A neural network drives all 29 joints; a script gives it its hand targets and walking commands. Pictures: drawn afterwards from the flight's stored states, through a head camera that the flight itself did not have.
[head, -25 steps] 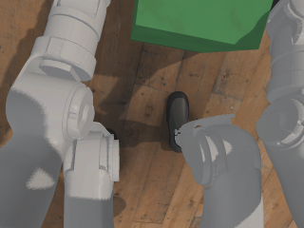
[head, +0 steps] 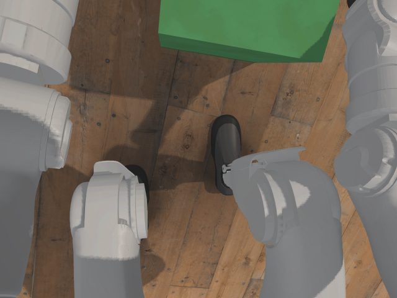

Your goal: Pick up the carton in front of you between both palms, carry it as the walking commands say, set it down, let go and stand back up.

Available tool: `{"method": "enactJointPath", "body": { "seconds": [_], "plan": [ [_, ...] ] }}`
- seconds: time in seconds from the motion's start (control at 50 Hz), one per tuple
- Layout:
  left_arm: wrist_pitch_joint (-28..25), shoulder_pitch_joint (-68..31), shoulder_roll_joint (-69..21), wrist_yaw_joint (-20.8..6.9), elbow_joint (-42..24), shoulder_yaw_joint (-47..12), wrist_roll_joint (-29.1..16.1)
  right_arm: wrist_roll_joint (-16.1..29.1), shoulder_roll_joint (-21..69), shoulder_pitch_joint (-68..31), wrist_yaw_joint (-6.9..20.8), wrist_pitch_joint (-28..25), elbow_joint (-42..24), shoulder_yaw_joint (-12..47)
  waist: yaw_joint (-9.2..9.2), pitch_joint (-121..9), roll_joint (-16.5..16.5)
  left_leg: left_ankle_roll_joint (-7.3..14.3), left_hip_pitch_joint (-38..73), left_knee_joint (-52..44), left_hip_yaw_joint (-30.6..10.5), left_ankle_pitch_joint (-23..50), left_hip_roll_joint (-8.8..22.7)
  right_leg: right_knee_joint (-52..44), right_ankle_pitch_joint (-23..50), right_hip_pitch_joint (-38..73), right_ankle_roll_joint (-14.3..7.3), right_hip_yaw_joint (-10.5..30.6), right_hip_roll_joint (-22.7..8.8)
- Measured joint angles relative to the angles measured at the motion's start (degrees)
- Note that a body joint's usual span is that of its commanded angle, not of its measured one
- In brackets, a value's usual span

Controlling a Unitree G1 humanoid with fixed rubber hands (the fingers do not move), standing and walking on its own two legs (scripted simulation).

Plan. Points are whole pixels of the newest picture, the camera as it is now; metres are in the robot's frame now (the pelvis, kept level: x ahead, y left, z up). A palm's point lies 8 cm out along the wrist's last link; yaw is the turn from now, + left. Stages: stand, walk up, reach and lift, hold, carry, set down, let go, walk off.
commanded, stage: set down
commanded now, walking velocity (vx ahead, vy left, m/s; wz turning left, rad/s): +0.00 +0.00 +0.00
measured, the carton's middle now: out of the picture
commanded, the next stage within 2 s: let go in 0.94 s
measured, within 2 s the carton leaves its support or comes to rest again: neither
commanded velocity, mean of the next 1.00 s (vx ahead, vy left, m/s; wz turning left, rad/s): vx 0.00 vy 0.00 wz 0.00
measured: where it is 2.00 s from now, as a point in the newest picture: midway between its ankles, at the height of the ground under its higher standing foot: (180, 192)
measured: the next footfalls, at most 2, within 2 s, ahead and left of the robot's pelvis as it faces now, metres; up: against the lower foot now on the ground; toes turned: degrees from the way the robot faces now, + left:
none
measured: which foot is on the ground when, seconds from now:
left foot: down 0.00-1.00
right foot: down 0.00-1.00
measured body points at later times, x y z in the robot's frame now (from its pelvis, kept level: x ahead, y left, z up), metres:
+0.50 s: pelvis +0.02 +0.00 +0.10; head +0.37 -0.03 +0.37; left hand +0.65 +0.06 -0.01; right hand +0.52 -0.31 -0.02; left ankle +0.07 +0.12 -0.35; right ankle +0.17 -0.13 -0.35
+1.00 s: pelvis +0.04 +0.00 +0.23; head +0.37 -0.03 +0.54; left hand +0.65 +0.06 +0.14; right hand +0.52 -0.31 +0.14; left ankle +0.07 +0.12 -0.35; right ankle +0.17 -0.13 -0.35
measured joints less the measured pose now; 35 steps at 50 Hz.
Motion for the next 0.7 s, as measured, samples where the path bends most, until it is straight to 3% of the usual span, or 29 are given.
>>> {"method": "enactJointPath", "body": {
  "seconds": [0.12,0.22,0.36,0.7],
  "plan": [
    [3.2,1.0,-0.1,1.2,-4.0,3.0,1.5,1.2,1.7,1.2,-2.3,4.6,-8.4,2.8,-0.11,-2.6,1.0,0.6,2.1,-3.8,0.9,0.8,1.6,-3.7,1.3,1.7,0.3,0.7,1.5],
    [5.2,1.7,-0.8,0.5,-1.5,7.1,3.4,-0.3,3.2,3.3,-3.1,7.6,-11.5,3.6,-0.54,-7.3,2.4,1.5,4.6,-8.9,2.0,1.5,2.6,-8.3,1.7,3.9,0.8,1.7,2.6],
    [4.8,4.7,-1.4,-0.9,0.7,11.5,5.9,-2.8,5.4,8.2,-2.4,8.9,-14.4,2.7,-0.99,-14.3,2.9,1.8,7.3,-15.6,2.6,2.2,3.2,-14.0,1.6,6.3,1.0,2.3,3.0],
    [7.8,13.8,-3.3,-2.1,-7.1,12.8,8.1,-3.3,7.1,18.4,0.4,13.0,-23.2,1.1,-1.28,-25.2,2.8,1.7,15.5,-33.3,1.6,6.3,3.2,-30.2,3.1,15.7,0.6,1.6,2.5]
  ]
}}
